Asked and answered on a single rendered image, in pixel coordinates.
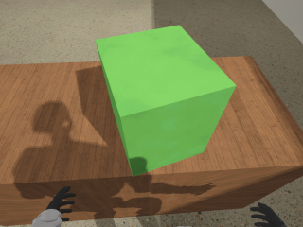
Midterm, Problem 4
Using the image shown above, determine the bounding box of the carton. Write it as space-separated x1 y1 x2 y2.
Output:
95 25 237 177

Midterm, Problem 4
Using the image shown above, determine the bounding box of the pedestal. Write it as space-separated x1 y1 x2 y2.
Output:
0 56 303 226

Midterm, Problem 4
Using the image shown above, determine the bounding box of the left robot forearm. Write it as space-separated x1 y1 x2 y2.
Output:
31 209 62 227

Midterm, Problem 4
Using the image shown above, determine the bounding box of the robot left hand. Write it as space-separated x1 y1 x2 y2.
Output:
45 186 76 222

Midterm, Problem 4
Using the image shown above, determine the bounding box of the robot right hand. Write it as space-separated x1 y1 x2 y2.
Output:
250 202 287 227

